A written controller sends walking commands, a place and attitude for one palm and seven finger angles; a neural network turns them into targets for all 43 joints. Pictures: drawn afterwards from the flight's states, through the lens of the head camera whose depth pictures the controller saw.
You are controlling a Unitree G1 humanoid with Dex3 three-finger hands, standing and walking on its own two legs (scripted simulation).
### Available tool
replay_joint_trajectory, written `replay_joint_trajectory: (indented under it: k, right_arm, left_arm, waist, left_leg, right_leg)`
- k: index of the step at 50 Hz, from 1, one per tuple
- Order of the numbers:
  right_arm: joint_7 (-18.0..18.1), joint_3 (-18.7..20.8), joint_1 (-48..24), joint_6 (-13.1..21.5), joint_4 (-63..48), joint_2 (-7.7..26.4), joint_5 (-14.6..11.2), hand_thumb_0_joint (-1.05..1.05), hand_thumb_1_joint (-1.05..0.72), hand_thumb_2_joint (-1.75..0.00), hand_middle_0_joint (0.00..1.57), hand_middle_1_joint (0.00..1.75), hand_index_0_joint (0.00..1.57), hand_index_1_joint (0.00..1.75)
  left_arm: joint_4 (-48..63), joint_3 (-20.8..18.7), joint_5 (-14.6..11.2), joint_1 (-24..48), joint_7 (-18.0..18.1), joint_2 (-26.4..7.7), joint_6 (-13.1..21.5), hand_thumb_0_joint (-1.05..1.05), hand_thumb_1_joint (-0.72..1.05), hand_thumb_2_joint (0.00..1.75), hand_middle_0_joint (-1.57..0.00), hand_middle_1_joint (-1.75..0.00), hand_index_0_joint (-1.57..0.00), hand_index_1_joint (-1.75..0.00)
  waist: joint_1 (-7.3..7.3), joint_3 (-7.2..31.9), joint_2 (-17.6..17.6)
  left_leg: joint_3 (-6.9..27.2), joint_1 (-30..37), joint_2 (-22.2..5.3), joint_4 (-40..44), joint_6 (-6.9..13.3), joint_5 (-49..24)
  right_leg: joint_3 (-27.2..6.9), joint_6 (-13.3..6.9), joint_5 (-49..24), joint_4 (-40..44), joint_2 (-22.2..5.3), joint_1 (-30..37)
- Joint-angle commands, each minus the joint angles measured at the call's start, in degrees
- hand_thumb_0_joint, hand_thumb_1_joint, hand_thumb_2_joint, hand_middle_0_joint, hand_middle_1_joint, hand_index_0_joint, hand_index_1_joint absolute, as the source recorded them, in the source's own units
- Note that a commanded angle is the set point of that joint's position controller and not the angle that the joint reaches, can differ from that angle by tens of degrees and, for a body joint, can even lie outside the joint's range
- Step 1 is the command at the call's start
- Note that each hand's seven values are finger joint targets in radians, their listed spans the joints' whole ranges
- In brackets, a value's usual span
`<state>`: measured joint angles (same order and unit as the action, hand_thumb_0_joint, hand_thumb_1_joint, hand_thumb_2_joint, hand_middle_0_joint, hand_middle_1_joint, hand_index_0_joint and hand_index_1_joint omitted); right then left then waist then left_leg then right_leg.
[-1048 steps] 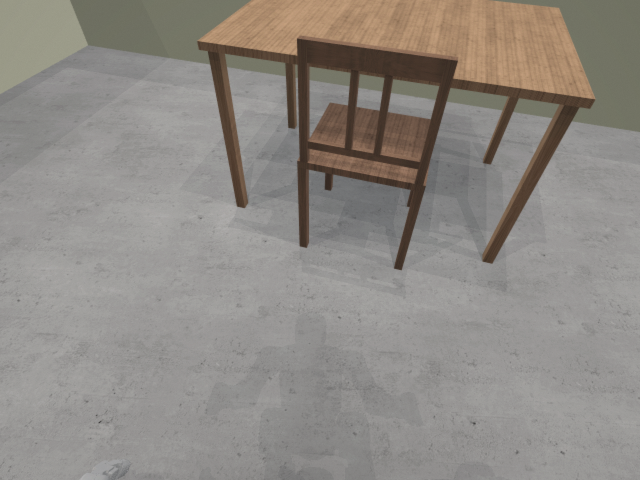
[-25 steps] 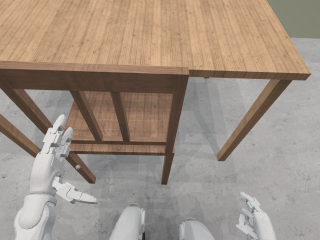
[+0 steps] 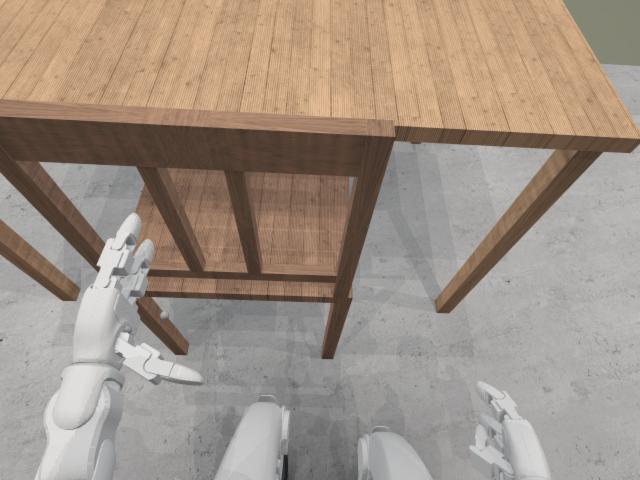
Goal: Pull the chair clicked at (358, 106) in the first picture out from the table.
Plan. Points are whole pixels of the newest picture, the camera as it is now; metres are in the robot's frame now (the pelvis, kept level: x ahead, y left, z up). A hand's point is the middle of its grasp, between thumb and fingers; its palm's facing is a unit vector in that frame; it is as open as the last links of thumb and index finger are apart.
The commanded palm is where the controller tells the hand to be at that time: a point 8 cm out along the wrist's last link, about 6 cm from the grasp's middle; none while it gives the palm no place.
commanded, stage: aim the fingers beside a spindle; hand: left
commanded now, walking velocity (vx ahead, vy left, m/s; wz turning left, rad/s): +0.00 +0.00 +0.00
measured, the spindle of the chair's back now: (178, 223) +0.43 +0.23 +0.01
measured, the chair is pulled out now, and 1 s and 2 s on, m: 0.00 0.00 0.00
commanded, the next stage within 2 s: none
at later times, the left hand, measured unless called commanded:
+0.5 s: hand (172, 313) +0.29 +0.20 +0.03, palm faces +0.06 -1.00 -0.05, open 16.9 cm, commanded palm +0.27 +0.25 +0.03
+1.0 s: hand (161, 322) +0.28 +0.21 +0.02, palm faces +0.09 -0.99 -0.06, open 16.9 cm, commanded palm +0.26 +0.25 +0.03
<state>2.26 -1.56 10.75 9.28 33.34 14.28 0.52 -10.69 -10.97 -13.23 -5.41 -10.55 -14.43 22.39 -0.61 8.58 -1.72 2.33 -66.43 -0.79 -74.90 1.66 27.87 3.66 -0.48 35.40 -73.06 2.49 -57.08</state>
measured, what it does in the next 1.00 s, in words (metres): stands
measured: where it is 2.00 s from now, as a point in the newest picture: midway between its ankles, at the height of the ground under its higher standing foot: outside the picture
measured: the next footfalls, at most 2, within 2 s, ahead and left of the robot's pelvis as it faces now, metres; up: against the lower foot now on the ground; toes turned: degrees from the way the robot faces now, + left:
none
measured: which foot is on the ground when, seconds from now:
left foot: down 0.00-1.00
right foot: down 0.00-1.00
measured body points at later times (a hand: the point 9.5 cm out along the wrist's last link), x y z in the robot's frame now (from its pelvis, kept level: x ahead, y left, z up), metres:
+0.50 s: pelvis +0.00 -0.01 -0.01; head +0.10 +0.00 +0.43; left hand +0.29 +0.25 +0.03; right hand +0.18 -0.25 -0.10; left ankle +0.07 +0.10 -0.62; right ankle +0.00 -0.12 -0.62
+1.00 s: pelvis +0.00 -0.01 -0.01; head +0.09 +0.00 +0.43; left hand +0.27 +0.26 +0.03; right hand +0.17 -0.25 -0.10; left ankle +0.07 +0.10 -0.62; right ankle +0.00 -0.12 -0.62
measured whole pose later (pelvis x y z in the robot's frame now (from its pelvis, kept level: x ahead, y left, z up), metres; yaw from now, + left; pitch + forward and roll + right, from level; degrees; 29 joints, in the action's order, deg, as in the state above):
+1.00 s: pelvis +0.00 -0.01 -0.01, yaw +0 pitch +20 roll -3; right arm 2.5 -1.2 10.8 8.6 33.9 14.3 0.0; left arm -13.2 -14.4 -15.2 -6.3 -12.7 -15.2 23.6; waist -0.5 9.7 -2.1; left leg 2.2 -68.6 -1.4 -76.4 0.7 28.3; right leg 3.4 -1.4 36.2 -75.7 3.1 -60.0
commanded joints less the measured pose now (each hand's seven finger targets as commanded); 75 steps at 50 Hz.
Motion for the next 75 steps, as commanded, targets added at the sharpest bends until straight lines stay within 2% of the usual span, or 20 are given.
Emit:
replay_joint_trajectory:
  k: [1, 3, 4, 8, 12, 15, 18, 24, 30, 32, 37, 42, 48, 49, 55, 63, 67, 69, 72, 75]
  right_arm:
    - [0.65, 4.04, -0.79, 2.77, -7.62, 9.04, -0.49, 0.0, -0.9, -0.9, 0.2, 0.3, 0.2, 0.3]
    - [0.52, 4.04, -0.53, 2.6, -7.55, 8.91, -0.39, 0.0, -0.9, -0.9, 0.2, 0.3, 0.2, 0.3]
    - [0.32, 4.01, -0.64, 2.52, -7.58, 8.71, -0.36, 0.0, -0.9, -0.9, 0.2, 0.3, 0.2, 0.3]
    - [0.33, 4.12, -0.66, 1.95, -7.23, 8.85, -0.4, 0.0, -0.9, -0.9, 0.2, 0.3, 0.2, 0.3]
    - [0.44, 4.03, -0.52, 1.99, -6.66, 8.85, -0.53, 0.0, -0.9, -0.9, 0.2, 0.3, 0.2, 0.3]
    - [0.63, 4.15, -0.66, 2.16, -6.82, 8.88, -0.53, 0.0, -0.9, -0.9, 0.2, 0.3, 0.2, 0.3]
    - [0.77, 4.15, -0.43, 2.03, -7.01, 8.93, -0.53, 0.0, -0.9, -0.9, 0.2, 0.3, 0.2, 0.3]
    - [0.77, 4.03, -0.8, 1.71, -6.84, 8.51, -0.86, 0.0, -0.9, -0.9, 0.2, 0.3, 0.2, 0.3]
    - [1.21, 3.87, -1.06, 2.03, -6.56, 8.67, -1.1, 0.0, -0.9, -0.9, 0.2, 0.3, 0.2, 0.3]
    - [1.33, 3.82, -0.77, 2.61, -6.46, 8.7, -0.96, 0.0, -0.9, -0.9, 0.2, 0.3, 0.2, 0.3]
    - [1.35, 4.1, -0.45, 2.93, -6.7, 8.93, -0.86, 0.0, -0.9, -0.9, 0.2, 0.3, 0.2, 0.3]
    - [0.96, 4.1, -1.12, 2.28, -6.79, 8.74, -0.96, 0.0, -0.9, -0.9, 0.2, 0.3, 0.2, 0.3]
    - [0.96, 3.84, -1.37, 2.18, -7.06, 8.54, -0.96, 0.0, -0.9, -0.9, 0.2, 0.3, 0.2, 0.3]
    - [1.08, 3.86, -1.63, 2.44, -7.07, 8.5, -0.93, 0.0, -0.9, -0.9, 0.2, 0.3, 0.2, 0.3]
    - [1.54, 3.88, -0.98, 3.55, -6.2, 8.93, -0.81, 0.0, -0.9, -0.9, 0.2, 0.3, 0.2, 0.3]
    - [1.11, 3.95, -1.41, 2.27, -7.31, 8.75, -0.63, 0.0, -0.9, -0.9, 0.2, 0.3, 0.2, 0.3]
    - [0.84, 3.75, -1.23, 2.2, -7.41, 8.5, -0.59, 0.0, -0.9, -0.9, 0.2, 0.3, 0.2, 0.3]
    - [0.74, 3.86, -1.38, 2.46, -7.23, 8.41, -0.61, 0.0, -0.9, -0.9, 0.2, 0.3, 0.2, 0.3]
    - [0.89, 3.86, -0.59, 2.98, -6.83, 8.71, -0.88, 0.0, -0.9, -0.9, 0.2, 0.3, 0.2, 0.3]
    - [1.32, 4.07, -0.33, 3.12, -6.15, 9.16, -1.19, 0.0, -0.9, -0.9, 0.2, 0.3, 0.2, 0.3]
  left_arm:
    - [13.56, -3.93, -1.1, 6.95, -0.92, -8.48, 4.64, 0.0, -0.5, 0.3, -0.06, -0.08, -0.06, -0.08]
    - [13.89, -4.66, -0.85, 6.32, -0.45, -9.1, 4.45, 0.0, -0.5, 0.3, -0.06, -0.08, -0.06, -0.08]
    - [13.32, -3.46, -1.0, 5.33, -0.4, -7.46, 4.26, 0.0, -0.5, 0.3, -0.06, -0.08, -0.06, -0.08]
    - [10.41, -6.22, -1.29, 4.85, -0.14, -9.24, 4.33, 0.0, -0.5, 0.3, -0.06, -0.08, -0.06, -0.08]
    - [9.12, -5.01, -1.55, 7.58, -0.96, -8.27, 5.02, 0.0, -0.5, 0.3, -0.06, -0.08, -0.06, -0.08]
    - [10.94, -4.22, -1.76, 9.34, -1.72, -8.2, 5.58, 0.0, -0.5, 0.3, -0.06, -0.08, -0.06, -0.08]
    - [11.74, -6.9, -2.17, 7.3, -2.04, -10.75, 5.61, 0.0, -0.5, 0.3, -0.06, -0.08, -0.06, -0.08]
    - [9.74, -7.66, -2.78, 4.38, -2.17, -10.21, 4.61, 0.0, -0.5, 0.3, -0.06, -0.08, -0.06, -0.08]
    - [7.72, -6.03, -3.1, 8.99, -3.14, -8.9, 4.85, 0.0, -0.5, 0.3, -0.06, -0.08, -0.06, -0.08]
    - [9.95, -5.03, -3.15, 11.03, -3.52, -8.79, 5.56, 0.0, -0.5, 0.3, -0.06, -0.08, -0.06, -0.08]
    - [12.04, -6.75, -2.87, 7.18, -3.03, -11.02, 5.78, 0.0, -0.5, 0.3, -0.06, -0.08, -0.06, -0.08]
    - [9.19, -8.59, -2.66, 3.89, -1.66, -11.18, 4.5, 0.0, -0.5, 0.3, -0.06, -0.08, -0.06, -0.08]
    - [9.82, -7.95, -2.98, 6.54, -2.23, -10.57, 5.55, 0.0, -0.5, 0.3, -0.06, -0.08, -0.06, -0.08]
    - [10.43, -5.86, -2.97, 7.87, -2.56, -8.96, 6.04, 0.0, -0.5, 0.3, -0.06, -0.08, -0.06, -0.08]
    - [11.1, -2.79, -2.54, 9.79, -3.34, -7.64, 6.51, 0.0, -0.5, 0.3, -0.06, -0.08, -0.06, -0.08]
    - [9.48, -10.09, -2.26, 5.75, -1.18, -12.42, 3.99, 0.0, -0.5, 0.3, -0.06, -0.08, -0.06, -0.08]
    - [12.25, -9.53, -2.71, 6.5, -1.25, -11.78, 5.37, 0.0, -0.5, 0.3, -0.06, -0.08, -0.06, -0.08]
    - [12.38, -6.26, -3.08, 5.73, -2.09, -8.7, 5.62, 0.0, -0.5, 0.3, -0.06, -0.08, -0.06, -0.08]
    - [10.68, -1.31, -3.15, 5.41, -3.89, -5.1, 4.93, 0.0, -0.5, 0.3, -0.06, -0.08, -0.06, -0.08]
    - [7.96, -0.57, -2.67, 7.39, -4.45, -5.13, 3.86, 0.0, -0.5, 0.3, -0.06, -0.08, -0.06, -0.08]
  waist:
    - [0.05, 20.39, -4.14]
    - [0.41, 21.23, -5.07]
    - [0.27, 20.62, -4.6]
    - [0.27, 19.08, -1.71]
    - [-0.69, 18.06, -1.34]
    - [-0.66, 20.2, -2.47]
    - [0.45, 22.41, -2.13]
    - [0.48, 19.84, -1.71]
    - [-0.97, 17.45, -0.1]
    - [-1.09, 18.83, -1.83]
    - [0.29, 21.74, -3.13]
    - [0.67, 18.72, -0.8]
    - [0.16, 17.83, -1.49]
    - [-0.76, 17.84, -1.41]
    - [-1.57, 18.22, -2.67]
    - [1.58, 21.57, -2.09]
    - [1.2, 22.12, -4.82]
    - [0.11, 21.47, -4.62]
    - [-1.85, 18.73, -2.99]
    - [-2.5, 15.43, -0.26]
  left_leg:
    - [3.23, 23.78, -0.07, 11.05, -0.96, -10.68]
    - [3.38, 24.59, -0.13, 10.84, -1.15, -12.76]
    - [3.29, 24.29, -0.06, 10.79, -1.14, -12.78]
    - [2.28, 20.24, 0.14, 9.56, -0.68, -11.23]
    - [2.19, 18.76, 0.22, 8.53, -0.44, -10.12]
    - [1.74, 19.48, 0.34, 7.91, -0.34, -10.87]
    - [1.48, 19.65, 0.4, 7.65, -0.26, -13.1]
    - [1.01, 17.98, 0.51, 7.88, -0.3, -11.34]
    - [0.8, 15.23, 0.52, 7.05, 0.06, -7.79]
    - [1.18, 16.41, 0.54, 6.93, 0.09, -8.13]
    - [1.52, 19.32, 0.4, 7.44, -0.06, -11.45]
    - [1.43, 17.05, 0.47, 8.37, -0.11, -9.04]
    - [1.35, 16.0, 0.49, 8.3, -0.21, -7.22]
    - [1.3, 16.53, 0.52, 7.95, -0.02, -6.73]
    - [2.65, 18.36, 0.26, 8.33, -0.15, -5.68]
    - [1.94, 18.6, 0.44, 9.03, -0.42, -9.15]
    - [2.14, 20.53, 0.32, 8.88, -0.66, -11.05]
    - [2.25, 21.74, 0.29, 8.79, -0.69, -11.57]
    - [3.07, 20.92, 0.07, 8.67, -0.36, -10.07]
    - [3.5, 17.81, -0.05, 8.79, -0.3, -5.78]
  right_leg:
    - [-0.6, -1.42, -12.53, 9.92, 0.92, 0.57]
    - [-0.38, -1.46, -13.95, 9.12, 0.91, 0.38]
    - [-0.35, -1.39, -14.06, 9.22, 0.9, 0.41]
    - [-0.93, -1.23, -13.92, 9.23, 1.05, 0.7]
    - [-1.17, -1.19, -13.11, 8.89, 1.19, -0.38]
    - [-1.89, -1.08, -14.07, 9.09, 0.88, 0.34]
    - [-2.35, -1.13, -16.52, 8.81, 0.95, 2.56]
    - [-2.46, -0.88, -15.35, 9.4, 0.9, 2.41]
    - [-3.5, -0.63, -11.55, 10.41, 0.78, 0.83]
    - [-3.47, -0.88, -11.42, 10.17, 0.88, 0.8]
    - [-2.86, -1.13, -14.51, 9.37, 0.96, 1.84]
    - [-2.4, -1.01, -12.42, 9.75, 1.07, 1.4]
    - [-2.68, -0.98, -10.19, 10.05, 1.06, 0.59]
    - [-2.79, -0.83, -9.68, 10.26, 1.02, -0.2]
    - [-1.83, -1.05, -8.3, 9.79, 1.05, -2.34]
    - [-1.64, -1.19, -11.77, 9.1, 1.04, 0.81]
    - [-1.27, -1.44, -13.2, 8.52, 1.42, 0.64]
    - [-1.09, -1.22, -13.7, 8.88, 1.32, -0.09]
    - [-0.68, -1.09, -12.33, 9.22, 1.34, -1.83]
    - [-0.58, -0.84, -9.03, 9.72, 1.06, -3.84]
